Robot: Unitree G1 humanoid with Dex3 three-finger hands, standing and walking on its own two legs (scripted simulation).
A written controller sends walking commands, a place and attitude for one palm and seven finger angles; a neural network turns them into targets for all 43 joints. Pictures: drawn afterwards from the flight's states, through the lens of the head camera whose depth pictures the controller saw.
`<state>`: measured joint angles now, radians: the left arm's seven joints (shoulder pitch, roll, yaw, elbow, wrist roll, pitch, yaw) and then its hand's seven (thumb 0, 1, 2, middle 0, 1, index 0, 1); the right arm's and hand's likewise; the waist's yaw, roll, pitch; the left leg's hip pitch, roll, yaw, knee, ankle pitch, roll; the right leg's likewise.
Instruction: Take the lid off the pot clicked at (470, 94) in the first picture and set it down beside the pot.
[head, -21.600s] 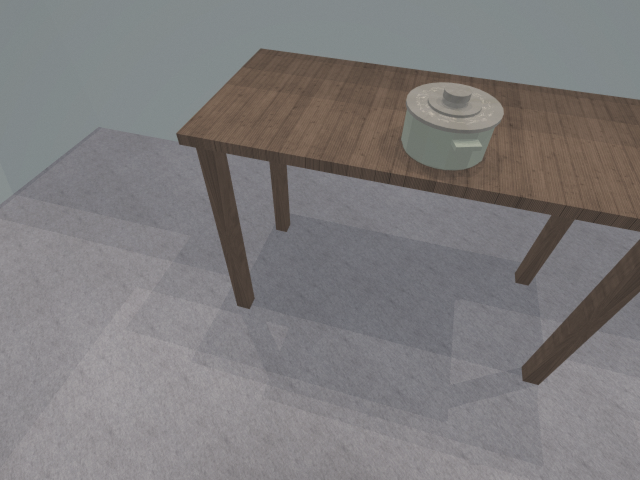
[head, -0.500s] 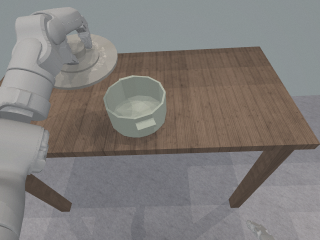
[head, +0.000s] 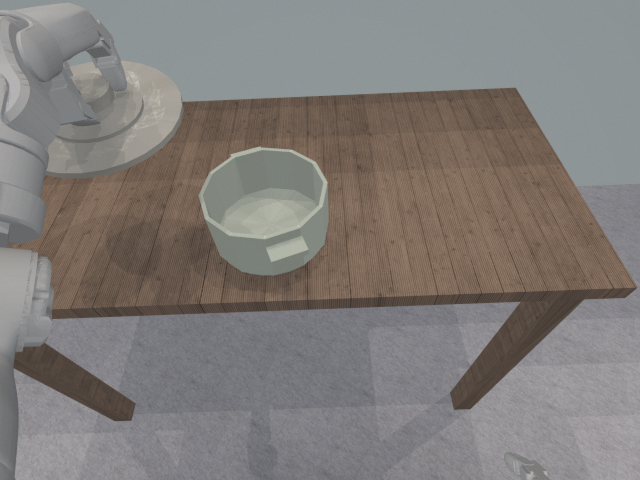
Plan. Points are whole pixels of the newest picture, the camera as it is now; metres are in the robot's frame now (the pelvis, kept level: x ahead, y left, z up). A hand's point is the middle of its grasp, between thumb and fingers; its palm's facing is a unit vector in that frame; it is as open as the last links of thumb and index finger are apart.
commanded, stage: move the lid sideways beside the pot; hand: left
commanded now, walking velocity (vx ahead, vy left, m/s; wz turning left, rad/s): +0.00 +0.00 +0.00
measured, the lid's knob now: (86, 93) +0.50 +0.25 +0.23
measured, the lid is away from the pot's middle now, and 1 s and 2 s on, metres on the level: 0.18 0.23 0.23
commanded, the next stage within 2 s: lower the lid onto the table in 0.60 s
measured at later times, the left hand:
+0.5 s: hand (12, 111) +0.45 +0.31 +0.24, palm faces -0.25 -0.07 -0.96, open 8.2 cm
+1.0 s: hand (43, 116) +0.46 +0.29 +0.23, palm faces -0.28 -0.07 -0.96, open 8.2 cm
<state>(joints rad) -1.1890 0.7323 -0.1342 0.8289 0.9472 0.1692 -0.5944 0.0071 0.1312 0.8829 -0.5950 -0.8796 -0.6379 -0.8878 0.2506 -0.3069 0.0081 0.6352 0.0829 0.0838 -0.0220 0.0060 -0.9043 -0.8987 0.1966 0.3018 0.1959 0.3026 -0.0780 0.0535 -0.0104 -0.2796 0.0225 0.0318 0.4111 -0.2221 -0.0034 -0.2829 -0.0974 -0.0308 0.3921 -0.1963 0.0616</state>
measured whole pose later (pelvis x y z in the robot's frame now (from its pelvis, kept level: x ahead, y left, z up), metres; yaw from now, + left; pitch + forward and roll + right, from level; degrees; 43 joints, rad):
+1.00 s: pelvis +0.00 +0.01 +0.00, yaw +1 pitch +6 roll -1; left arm -1.13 0.79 -0.09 0.83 0.94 0.12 -0.60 0.01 0.13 0.88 -0.59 -0.88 -0.64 -0.89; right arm 0.26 -0.31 0.01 0.64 0.09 0.12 -0.01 0.00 -0.90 -0.90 0.20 0.30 0.20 0.30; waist -0.08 0.06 0.00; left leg -0.31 0.02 0.02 0.43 -0.23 0.01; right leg -0.28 -0.10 -0.04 0.36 -0.18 0.06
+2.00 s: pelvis +0.01 +0.01 +0.00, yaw +0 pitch +7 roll -1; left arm -1.04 0.79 -0.07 0.96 0.92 -0.01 -0.55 0.01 0.14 0.88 -0.58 -0.88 -0.63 -0.89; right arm 0.28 -0.31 0.00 0.68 0.08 0.13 -0.04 0.00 -0.90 -0.90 0.20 0.30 0.20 0.30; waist -0.10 0.04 0.01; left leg -0.33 0.03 0.02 0.47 -0.26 0.00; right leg -0.30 -0.09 -0.04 0.39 -0.20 0.07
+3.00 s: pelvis +0.01 +0.01 -0.01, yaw +0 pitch +8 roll -1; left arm -0.93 0.77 -0.04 1.00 0.92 -0.10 -0.45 0.01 0.15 0.88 -0.58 -0.88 -0.63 -0.88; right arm 0.27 -0.30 0.00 0.69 0.08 0.14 -0.06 0.00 -0.90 -0.90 0.20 0.30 0.20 0.30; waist -0.10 0.03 -0.01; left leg -0.39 0.04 0.02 0.52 -0.28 0.00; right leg -0.36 -0.08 -0.03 0.43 -0.22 0.06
